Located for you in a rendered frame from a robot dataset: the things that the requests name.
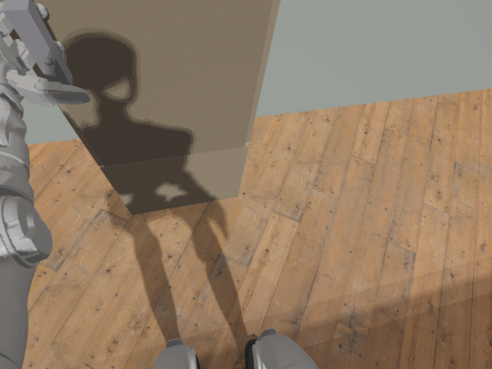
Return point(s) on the left robot upper arm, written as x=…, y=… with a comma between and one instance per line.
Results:
x=25, y=240

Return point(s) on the robot left hand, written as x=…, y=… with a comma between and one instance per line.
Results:
x=33, y=88

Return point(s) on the robot shin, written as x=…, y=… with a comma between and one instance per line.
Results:
x=265, y=333
x=174, y=342

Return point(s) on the handle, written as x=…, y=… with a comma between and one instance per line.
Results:
x=27, y=22

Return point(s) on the cupboard door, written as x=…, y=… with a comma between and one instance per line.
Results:
x=166, y=78

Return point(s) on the right robot shin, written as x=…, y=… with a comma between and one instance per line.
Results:
x=265, y=333

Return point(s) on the robot left forearm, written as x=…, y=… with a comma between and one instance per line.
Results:
x=14, y=153

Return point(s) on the left robot shin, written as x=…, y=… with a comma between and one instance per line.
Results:
x=174, y=342

